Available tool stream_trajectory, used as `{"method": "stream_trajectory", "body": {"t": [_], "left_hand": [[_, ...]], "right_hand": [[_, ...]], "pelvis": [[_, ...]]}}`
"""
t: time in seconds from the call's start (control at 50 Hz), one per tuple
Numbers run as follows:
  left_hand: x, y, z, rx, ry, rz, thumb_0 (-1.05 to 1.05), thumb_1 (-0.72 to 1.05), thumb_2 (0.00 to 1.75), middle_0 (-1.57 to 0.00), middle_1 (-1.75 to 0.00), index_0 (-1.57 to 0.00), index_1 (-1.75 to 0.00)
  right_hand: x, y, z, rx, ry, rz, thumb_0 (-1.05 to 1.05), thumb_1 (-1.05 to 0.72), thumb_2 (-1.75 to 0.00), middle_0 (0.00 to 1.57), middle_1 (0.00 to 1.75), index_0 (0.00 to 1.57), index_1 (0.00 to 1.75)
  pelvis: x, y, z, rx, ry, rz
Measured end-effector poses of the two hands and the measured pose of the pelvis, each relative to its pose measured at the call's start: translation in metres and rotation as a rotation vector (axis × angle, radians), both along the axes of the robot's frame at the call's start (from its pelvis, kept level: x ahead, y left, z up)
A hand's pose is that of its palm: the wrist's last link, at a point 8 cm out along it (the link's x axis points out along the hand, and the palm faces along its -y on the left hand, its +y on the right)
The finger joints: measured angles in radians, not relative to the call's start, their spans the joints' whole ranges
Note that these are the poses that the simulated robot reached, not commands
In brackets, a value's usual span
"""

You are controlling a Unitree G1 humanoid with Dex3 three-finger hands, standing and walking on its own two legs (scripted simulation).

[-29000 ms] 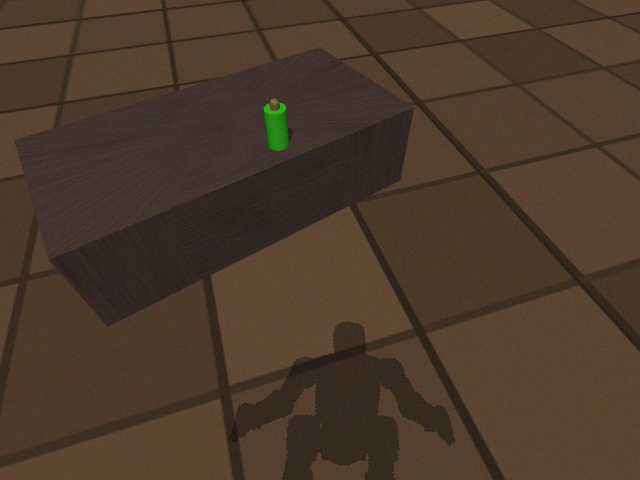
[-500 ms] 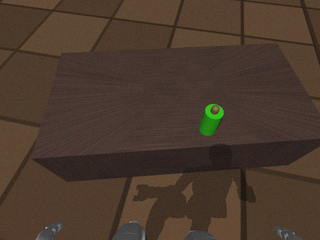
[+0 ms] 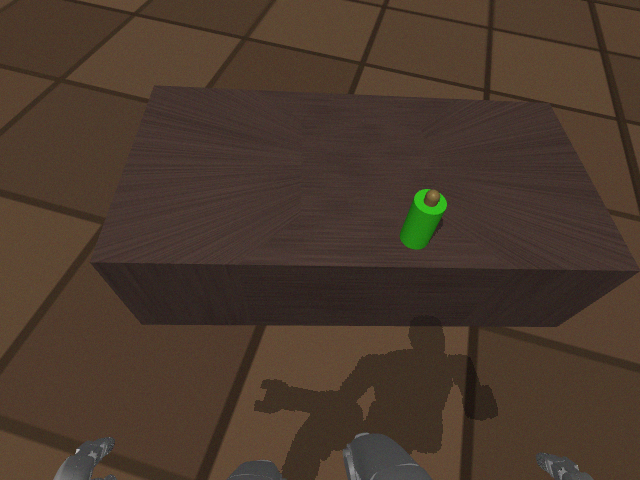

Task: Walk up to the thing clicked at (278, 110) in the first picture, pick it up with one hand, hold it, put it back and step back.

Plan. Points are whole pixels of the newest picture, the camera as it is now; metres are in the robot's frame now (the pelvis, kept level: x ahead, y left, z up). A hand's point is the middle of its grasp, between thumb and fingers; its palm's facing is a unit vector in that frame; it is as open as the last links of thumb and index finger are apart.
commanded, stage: step back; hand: right
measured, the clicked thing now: (423, 216) +0.70 -0.23 -0.28
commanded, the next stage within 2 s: none
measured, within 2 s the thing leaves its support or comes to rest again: neither
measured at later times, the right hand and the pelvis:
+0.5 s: hand out of the picture -0.08 -0.31 -0.16, palm faces -0.04 +0.92 -0.40, open 7.3 cm; pelvis -0.15 -0.04 -0.01, yaw +0 degrees
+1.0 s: hand out of the picture -0.19 -0.35 -0.15, palm faces -0.01 +0.92 -0.38, open 7.3 cm; pelvis -0.31 -0.08 +0.00, yaw -2 degrees
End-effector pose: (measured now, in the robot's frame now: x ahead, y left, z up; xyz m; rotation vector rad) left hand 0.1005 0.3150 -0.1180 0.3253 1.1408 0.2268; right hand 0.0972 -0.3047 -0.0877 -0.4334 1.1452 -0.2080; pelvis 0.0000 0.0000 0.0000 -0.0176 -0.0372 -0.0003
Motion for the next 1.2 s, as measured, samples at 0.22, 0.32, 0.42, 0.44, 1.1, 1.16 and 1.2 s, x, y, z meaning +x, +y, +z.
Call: {"method": "stream_trajectory", "body": {"t": [0.22, 0.32, 0.42, 0.44, 1.1, 1.16, 1.2], "left_hand": [[-0.094, -0.024, -0.006, 0.025, 0.110, -0.045, 0.01, 0.91, 0.90, -0.21, -0.30, -0.21, -0.30], [-0.136, -0.044, 0.006, 0.030, 0.103, -0.040, 0.00, 0.90, 0.90, -0.21, -0.30, -0.21, -0.30], [-0.150, -0.048, 0.019, 0.054, 0.064, -0.038, 0.01, 0.90, 0.90, -0.21, -0.30, -0.21, -0.30], [-0.150, -0.047, 0.020, 0.060, 0.046, -0.041, 0.01, 0.90, 0.90, -0.21, -0.30, -0.21, -0.30], [-0.382, -0.079, 0.025, 0.095, 0.062, 0.009, 0.01, 0.90, 0.90, -0.21, -0.30, -0.21, -0.30], [-0.397, -0.072, 0.025, 0.102, 0.014, 0.028, 0.01, 0.90, 0.90, -0.21, -0.30, -0.21, -0.30], [-0.410, -0.066, 0.022, 0.098, -0.003, 0.041, 0.00, 0.90, 0.90, -0.21, -0.30, -0.21, -0.30]], "right_hand": [[-0.051, -0.035, -0.008, 0.009, -0.098, -0.020, 0.01, -0.90, -0.90, 0.20, 0.30, 0.21, 0.30], [-0.093, -0.052, -0.021, 0.032, -0.062, -0.071, 0.01, -0.91, -0.90, 0.20, 0.30, 0.21, 0.30], [-0.141, -0.054, -0.025, 0.043, -0.004, -0.073, 0.01, -0.91, -0.90, 0.20, 0.30, 0.21, 0.30], [-0.151, -0.053, -0.026, 0.041, 0.015, -0.070, 0.01, -0.91, -0.90, 0.20, 0.30, 0.21, 0.30], [-0.338, -0.086, -0.034, 0.058, 0.024, -0.005, 0.01, -0.91, -0.90, 0.20, 0.30, 0.21, 0.30], [-0.361, -0.082, -0.039, 0.053, 0.076, 0.022, 0.01, -0.91, -0.90, 0.20, 0.30, 0.21, 0.30], [-0.373, -0.077, -0.040, 0.050, 0.094, 0.037, 0.01, -0.91, -0.90, 0.20, 0.30, 0.21, 0.30]], "pelvis": [[-0.070, -0.026, -0.011, 0.007, 0.004, -0.073], [-0.101, -0.037, -0.009, 0.019, -0.005, -0.065], [-0.126, -0.038, -0.002, 0.043, 0.006, -0.035], [-0.132, -0.038, -0.003, 0.042, 0.008, -0.025], [-0.345, -0.080, -0.003, 0.050, 0.013, 0.012], [-0.363, -0.078, -0.006, 0.045, 0.011, 0.050], [-0.375, -0.075, -0.009, 0.041, 0.009, 0.072]]}}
